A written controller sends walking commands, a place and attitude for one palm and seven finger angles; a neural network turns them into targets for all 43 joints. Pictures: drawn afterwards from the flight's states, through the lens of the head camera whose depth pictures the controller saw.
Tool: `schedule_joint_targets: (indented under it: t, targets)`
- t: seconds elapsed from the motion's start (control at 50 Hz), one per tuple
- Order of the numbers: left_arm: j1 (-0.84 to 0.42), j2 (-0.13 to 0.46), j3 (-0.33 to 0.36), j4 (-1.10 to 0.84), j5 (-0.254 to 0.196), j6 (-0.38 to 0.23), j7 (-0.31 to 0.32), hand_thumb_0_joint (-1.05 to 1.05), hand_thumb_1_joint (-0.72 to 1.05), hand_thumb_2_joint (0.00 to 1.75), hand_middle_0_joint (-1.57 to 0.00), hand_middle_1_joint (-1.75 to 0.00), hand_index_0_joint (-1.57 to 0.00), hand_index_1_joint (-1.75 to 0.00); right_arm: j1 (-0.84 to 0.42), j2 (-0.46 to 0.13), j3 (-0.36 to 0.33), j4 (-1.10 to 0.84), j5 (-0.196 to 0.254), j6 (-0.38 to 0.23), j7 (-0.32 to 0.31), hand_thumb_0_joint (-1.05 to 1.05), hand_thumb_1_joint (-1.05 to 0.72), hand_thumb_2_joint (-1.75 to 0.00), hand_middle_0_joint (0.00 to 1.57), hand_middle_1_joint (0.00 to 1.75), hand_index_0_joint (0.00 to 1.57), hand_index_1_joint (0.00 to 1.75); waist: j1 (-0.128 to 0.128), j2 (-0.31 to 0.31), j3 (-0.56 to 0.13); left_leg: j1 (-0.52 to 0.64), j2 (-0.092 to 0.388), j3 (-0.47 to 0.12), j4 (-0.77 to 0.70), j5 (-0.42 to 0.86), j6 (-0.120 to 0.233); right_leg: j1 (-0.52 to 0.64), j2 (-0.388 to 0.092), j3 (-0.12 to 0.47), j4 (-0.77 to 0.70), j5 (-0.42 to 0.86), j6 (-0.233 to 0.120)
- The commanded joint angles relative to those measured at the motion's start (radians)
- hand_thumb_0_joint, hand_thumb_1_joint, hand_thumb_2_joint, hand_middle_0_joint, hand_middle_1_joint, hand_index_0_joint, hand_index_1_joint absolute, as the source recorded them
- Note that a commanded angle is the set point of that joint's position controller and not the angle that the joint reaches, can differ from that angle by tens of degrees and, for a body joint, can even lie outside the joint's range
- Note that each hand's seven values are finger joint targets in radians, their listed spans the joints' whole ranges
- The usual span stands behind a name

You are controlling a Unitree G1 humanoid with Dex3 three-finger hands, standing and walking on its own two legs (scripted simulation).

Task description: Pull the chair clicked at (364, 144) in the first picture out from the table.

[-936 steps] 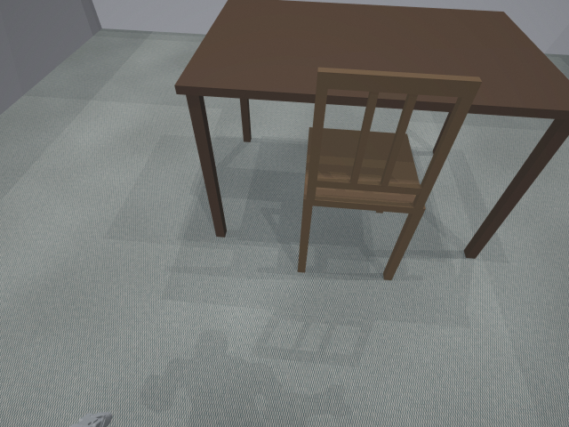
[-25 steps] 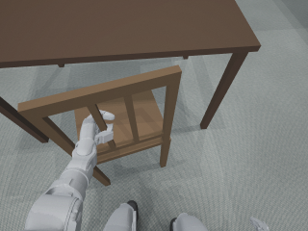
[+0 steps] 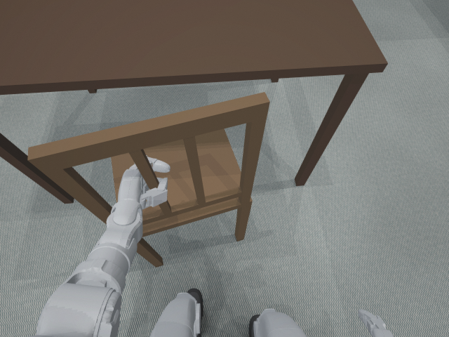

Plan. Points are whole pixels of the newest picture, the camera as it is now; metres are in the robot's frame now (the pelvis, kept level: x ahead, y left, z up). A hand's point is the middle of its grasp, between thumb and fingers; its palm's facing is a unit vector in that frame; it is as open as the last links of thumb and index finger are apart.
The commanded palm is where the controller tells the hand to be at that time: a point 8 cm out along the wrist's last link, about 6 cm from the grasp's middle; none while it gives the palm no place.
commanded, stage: step backward, pulling the chair out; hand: left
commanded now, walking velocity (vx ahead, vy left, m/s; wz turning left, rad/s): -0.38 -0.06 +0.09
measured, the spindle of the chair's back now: (154, 185) +0.41 +0.16 -0.07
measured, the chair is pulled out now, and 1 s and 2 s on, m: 0.14 0.14 0.22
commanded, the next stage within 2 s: none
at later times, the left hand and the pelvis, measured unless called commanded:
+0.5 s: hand (161, 191) +0.38 +0.13 -0.05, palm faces +0.01 -0.98 -0.19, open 5.3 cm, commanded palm +0.38 +0.19 -0.05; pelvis +0.00 +0.00 +0.00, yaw +0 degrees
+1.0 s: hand (161, 192) +0.38 +0.13 -0.05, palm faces +0.01 -0.98 -0.18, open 5.3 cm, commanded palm +0.37 +0.19 -0.05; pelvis -0.01 +0.00 +0.00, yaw +1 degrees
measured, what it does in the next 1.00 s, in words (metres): stands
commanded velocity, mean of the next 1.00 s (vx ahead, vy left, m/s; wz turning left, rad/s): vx -0.38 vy -0.02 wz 0.08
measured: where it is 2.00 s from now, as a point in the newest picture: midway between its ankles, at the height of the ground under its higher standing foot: outside the picture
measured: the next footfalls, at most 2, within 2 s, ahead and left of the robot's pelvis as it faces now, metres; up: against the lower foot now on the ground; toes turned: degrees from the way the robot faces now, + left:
left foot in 1.66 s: +0.03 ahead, +0.13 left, +0.00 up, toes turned +5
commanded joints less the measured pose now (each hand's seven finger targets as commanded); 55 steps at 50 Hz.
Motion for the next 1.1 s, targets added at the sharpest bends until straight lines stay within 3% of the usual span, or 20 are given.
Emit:
schedule_joint_targets:
  t: [0.0, 0.08, 0.16, 0.18, 0.26, 0.3, 0.38, 0.5, 0.56, 0.62, 0.66, 0.7, 0.76, 0.84, 0.86, 0.9, 0.96, 1.02, 1.04, 1.08]
  targets:
    - [-0.393, 0.225, 0.012, -0.211, 0.018, -0.052, 0.015, 0.00, 0.90, 0.90, -0.50, -1.45, -0.50, -1.45, 0.034, -0.135, -0.044, -0.087, -0.005, -0.030, -0.013, 0.00, -0.90, -0.90, 0.20, 0.30, 0.20, 0.30, -0.001, 0.047, -0.491, 0.340, 0.091, -0.141, -0.094, 0.004, 0.076, 0.023, -0.051, 0.054, -0.075, 0.012, 0.012]
    - [-0.387, 0.219, 0.014, -0.210, 0.020, -0.050, 0.012, 0.00, 0.90, 0.90, -0.50, -1.45, -0.50, -1.45, 0.038, -0.136, -0.048, -0.087, -0.008, -0.030, -0.010, 0.00, -0.90, -0.90, 0.20, 0.30, 0.20, 0.30, 0.003, 0.092, -0.502, 0.327, 0.107, -0.166, -0.097, 0.001, 0.085, 0.025, -0.042, 0.050, -0.044, 0.000, 0.004]
    - [-0.386, 0.235, 0.025, -0.202, 0.020, -0.043, 0.010, 0.00, 0.90, 0.90, -0.50, -1.45, -0.50, -1.45, 0.040, -0.133, -0.050, -0.090, -0.006, -0.032, -0.007, 0.00, -0.90, -0.90, 0.20, 0.30, 0.20, 0.30, -0.005, 0.029, -0.505, 0.299, 0.087, -0.137, -0.065, -0.027, 0.078, 0.043, -0.057, 0.075, -0.088, -0.005, 0.004]
    - [-0.383, 0.237, 0.023, -0.203, 0.019, -0.042, 0.010, 0.00, 0.90, 0.90, -0.50, -1.45, -0.50, -1.45, 0.038, -0.131, -0.048, -0.092, -0.007, -0.031, -0.005, 0.00, -0.90, -0.90, 0.20, 0.30, 0.20, 0.30, -0.002, 0.040, -0.489, 0.288, 0.085, -0.129, -0.059, -0.037, 0.072, 0.046, -0.071, 0.087, -0.102, -0.012, 0.001]
    - [-0.381, 0.281, 0.046, -0.203, 0.020, -0.039, 0.016, 0.00, 0.90, 0.90, -0.50, -1.45, -0.50, -1.45, 0.032, -0.129, -0.047, -0.098, -0.004, -0.034, -0.006, 0.00, -0.90, -0.90, 0.20, 0.30, 0.20, 0.30, -0.009, -0.055, -0.456, 0.297, 0.023, -0.053, 0.011, -0.100, 0.030, 0.044, -0.146, 0.149, -0.212, -0.018, -0.011]
    - [-0.385, 0.273, 0.036, -0.204, 0.023, -0.038, 0.019, 0.00, 0.90, 0.90, -0.50, -1.45, -0.50, -1.45, 0.028, -0.124, -0.041, -0.093, -0.003, -0.035, -0.006, 0.00, -0.90, -0.90, 0.20, 0.30, 0.20, 0.30, -0.008, -0.056, -0.447, 0.317, 0.016, -0.043, 0.016, -0.078, 0.018, 0.044, -0.170, 0.143, -0.214, 0.031, -0.016]
    - [-0.383, 0.258, 0.037, -0.208, 0.017, -0.042, 0.015, 0.00, 0.90, 0.90, -0.50, -1.45, -0.50, -1.45, 0.026, -0.139, -0.042, -0.091, -0.006, -0.034, -0.012, 0.00, -0.90, -0.90, 0.20, 0.30, 0.20, 0.30, 0.003, -0.011, -0.457, 0.347, 0.071, -0.120, -0.063, 0.038, 0.055, 0.048, -0.090, 0.069, -0.129, 0.048, 0.014]
    - [-0.404, 0.199, 0.005, -0.226, 0.016, -0.045, 0.004, 0.00, 0.90, 0.90, -0.50, -1.45, -0.50, -1.45, 0.037, -0.138, -0.046, -0.082, -0.010, -0.036, -0.006, 0.00, -0.90, -0.90, 0.20, 0.30, 0.20, 0.30, 0.010, 0.110, -0.522, 0.372, 0.132, -0.204, -0.108, 0.073, 0.096, 0.040, -0.034, 0.036, -0.023, -0.003, 0.002]
    - [-0.397, 0.213, 0.016, -0.214, 0.015, -0.038, 0.000, 0.00, 0.90, 0.90, -0.50, -1.45, -0.50, -1.45, 0.038, -0.136, -0.049, -0.083, -0.008, -0.038, -0.005, 0.00, -0.90, -0.90, 0.20, 0.30, 0.20, 0.30, 0.006, 0.070, -0.513, 0.328, 0.120, -0.185, -0.093, 0.041, 0.094, 0.071, -0.041, 0.052, -0.056, -0.001, -0.002]
    - [-0.395, 0.231, 0.018, -0.220, 0.017, -0.036, 0.001, 0.00, 0.90, 0.90, -0.50, -1.45, -0.50, -1.45, 0.037, -0.127, -0.046, -0.090, -0.004, -0.040, 0.000, 0.00, -0.90, -0.90, 0.20, 0.30, 0.20, 0.30, 0.003, 0.000, -0.493, 0.290, 0.070, -0.116, -0.029, -0.009, 0.065, 0.102, -0.097, 0.115, -0.151, 0.018, -0.003]
    - [-0.391, 0.282, 0.045, -0.213, 0.018, -0.030, 0.009, 0.00, 0.90, 0.90, -0.50, -1.45, -0.50, -1.45, 0.038, -0.125, -0.046, -0.094, 0.000, -0.039, -0.004, 0.00, -0.90, -0.90, 0.20, 0.30, 0.20, 0.30, -0.007, -0.087, -0.468, 0.296, 0.015, -0.046, 0.047, -0.068, 0.022, 0.088, -0.184, 0.176, -0.226, 0.045, -0.024]
    - [-0.402, 0.286, 0.035, -0.223, 0.022, -0.028, 0.014, 0.00, 0.90, 0.90, -0.50, -1.45, -0.50, -1.45, 0.020, -0.120, -0.037, -0.091, 0.002, -0.039, -0.005, 0.00, -0.90, -0.90, 0.20, 0.30, 0.20, 0.30, -0.004, -0.071, -0.449, 0.327, -0.011, -0.017, 0.094, -0.078, -0.006, 0.057, -0.252, 0.177, -0.234, 0.118, -0.048]
    - [-0.392, 0.275, 0.040, -0.213, 0.017, -0.024, 0.015, 0.00, 0.90, 0.90, -0.50, -1.45, -0.50, -1.45, 0.013, -0.136, -0.037, -0.087, -0.002, -0.036, -0.013, 0.00, -0.90, -0.90, 0.20, 0.30, 0.20, 0.30, -0.001, -0.048, -0.451, 0.353, 0.038, -0.077, 0.005, 0.083, 0.018, 0.089, -0.175, 0.090, -0.156, 0.207, -0.004]
    - [-0.404, 0.199, 0.006, -0.232, 0.006, -0.036, -0.001, 0.00, 0.90, 0.90, -0.50, -1.45, -0.50, -1.45, 0.018, -0.144, -0.038, -0.094, -0.004, -0.035, -0.006, 0.00, -0.90, -0.90, 0.20, 0.30, 0.20, 0.30, 0.016, 0.051, -0.487, 0.326, 0.118, -0.216, -0.115, 0.057, 0.090, 0.103, -0.056, 0.037, -0.033, -0.007, 0.004]
    - [-0.400, 0.201, 0.011, -0.226, 0.004, -0.034, -0.001, 0.00, 0.90, 0.90, -0.50, -1.45, -0.50, -1.45, 0.013, -0.150, -0.041, -0.096, -0.007, -0.038, -0.007, 0.00, -0.90, -0.90, 0.20, 0.30, 0.20, 0.30, 0.020, 0.106, -0.487, 0.339, 0.132, -0.242, -0.138, 0.045, 0.100, 0.089, -0.044, 0.032, -0.009, -0.041, -0.001]
    - [-0.404, 0.169, -0.012, -0.234, 0.003, -0.033, -0.007, 0.00, 0.90, 0.90, -0.50, -1.45, -0.50, -1.45, 0.022, -0.140, -0.041, -0.087, -0.011, -0.045, -0.002, 0.00, -0.90, -0.90, 0.20, 0.30, 0.20, 0.30, 0.021, 0.139, -0.506, 0.388, 0.156, -0.273, -0.154, 0.041, 0.111, 0.058, -0.026, 0.025, -0.004, -0.084, -0.008]
    - [-0.406, 0.188, 0.004, -0.232, 0.008, -0.029, -0.011, 0.00, 0.90, 0.90, -0.50, -1.45, -0.50, -1.45, 0.031, -0.141, -0.045, -0.081, -0.013, -0.051, 0.000, 0.00, -0.90, -0.90, 0.20, 0.30, 0.20, 0.30, 0.019, 0.126, -0.516, 0.383, 0.153, -0.245, -0.130, 0.074, 0.109, 0.082, -0.028, 0.034, -0.036, -0.060, -0.012]
    - [-0.402, 0.212, 0.015, -0.231, 0.013, -0.029, -0.010, 0.00, 0.90, 0.90, -0.50, -1.45, -0.50, -1.45, 0.039, -0.132, -0.045, -0.084, -0.005, -0.051, 0.004, 0.00, -0.90, -0.90, 0.20, 0.30, 0.20, 0.30, 0.013, 0.036, -0.508, 0.320, 0.107, -0.162, -0.053, 0.068, 0.082, 0.145, -0.075, 0.081, -0.121, 0.048, -0.011]
    - [-0.412, 0.227, 0.017, -0.235, 0.015, -0.029, -0.008, 0.00, 0.90, 0.90, -0.50, -1.45, -0.50, -1.45, 0.039, -0.128, -0.044, -0.089, -0.001, -0.053, 0.004, 0.00, -0.90, -0.90, 0.20, 0.30, 0.20, 0.30, 0.006, -0.024, -0.502, 0.309, 0.075, -0.120, -0.012, 0.038, 0.061, 0.147, -0.115, 0.118, -0.170, 0.068, -0.012]
    - [-0.418, 0.283, 0.033, -0.231, 0.018, -0.021, 0.003, 0.00, 0.90, 0.90, -0.50, -1.45, -0.50, -1.45, 0.034, -0.120, -0.038, -0.092, 0.008, -0.052, 0.002, 0.00, -0.90, -0.90, 0.20, 0.30, 0.20, 0.30, -0.003, -0.114, -0.460, 0.287, 0.003, -0.035, 0.108, -0.054, 0.000, 0.123, -0.262, 0.217, -0.238, 0.146, -0.055]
